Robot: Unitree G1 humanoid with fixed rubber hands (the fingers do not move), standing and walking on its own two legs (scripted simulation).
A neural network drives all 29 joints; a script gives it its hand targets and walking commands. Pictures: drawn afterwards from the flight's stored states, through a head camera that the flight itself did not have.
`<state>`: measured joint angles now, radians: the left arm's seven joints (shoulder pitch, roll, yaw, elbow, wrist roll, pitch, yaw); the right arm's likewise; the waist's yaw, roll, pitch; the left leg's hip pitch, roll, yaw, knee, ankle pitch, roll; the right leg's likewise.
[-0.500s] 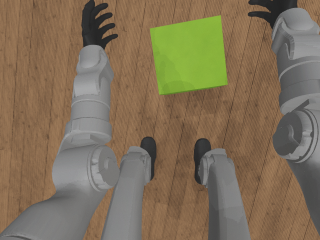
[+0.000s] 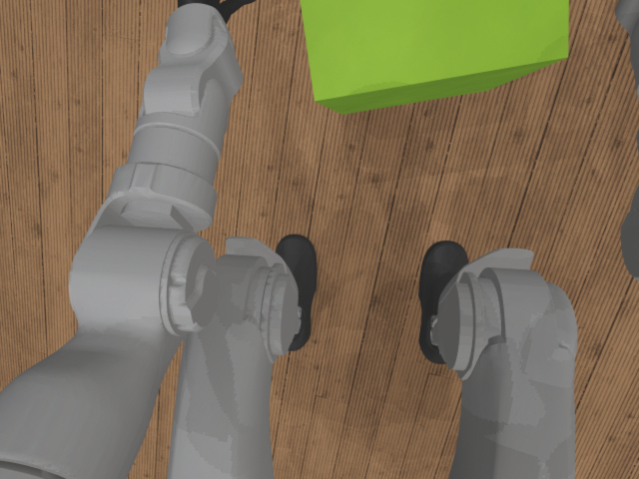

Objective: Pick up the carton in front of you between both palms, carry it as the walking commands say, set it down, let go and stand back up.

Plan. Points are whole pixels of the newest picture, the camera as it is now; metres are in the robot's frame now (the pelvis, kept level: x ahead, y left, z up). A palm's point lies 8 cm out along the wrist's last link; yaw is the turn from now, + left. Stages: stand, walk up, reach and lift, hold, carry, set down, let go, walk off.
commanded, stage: reach and lift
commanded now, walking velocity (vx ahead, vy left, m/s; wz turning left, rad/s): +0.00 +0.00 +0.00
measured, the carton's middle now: out of the picture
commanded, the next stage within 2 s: none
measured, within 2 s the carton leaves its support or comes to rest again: leaves its support in 0.90 s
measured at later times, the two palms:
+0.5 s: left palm (228, 4) +0.56 +0.12 -0.21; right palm out of the picture +0.57 -0.23 -0.22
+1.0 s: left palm out of the picture +0.57 +0.10 -0.18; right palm out of the picture +0.56 -0.21 -0.21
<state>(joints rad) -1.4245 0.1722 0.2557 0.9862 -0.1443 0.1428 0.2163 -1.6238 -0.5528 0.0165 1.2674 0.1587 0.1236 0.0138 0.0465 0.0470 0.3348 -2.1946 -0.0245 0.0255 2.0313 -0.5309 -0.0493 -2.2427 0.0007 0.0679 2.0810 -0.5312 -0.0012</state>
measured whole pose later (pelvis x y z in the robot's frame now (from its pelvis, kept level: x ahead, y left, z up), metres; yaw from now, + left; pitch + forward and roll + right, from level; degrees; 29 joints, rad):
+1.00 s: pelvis +0.01 +0.00 -0.04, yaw -1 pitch +37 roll +3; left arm -1.46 0.13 0.40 0.89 -0.04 0.24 0.19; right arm -1.51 -0.39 -0.06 1.03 0.05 0.25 -0.03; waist 0.01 0.08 0.35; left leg -2.26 -0.08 -0.03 2.19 -0.58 -0.09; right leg -2.29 -0.01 0.03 2.23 -0.59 -0.02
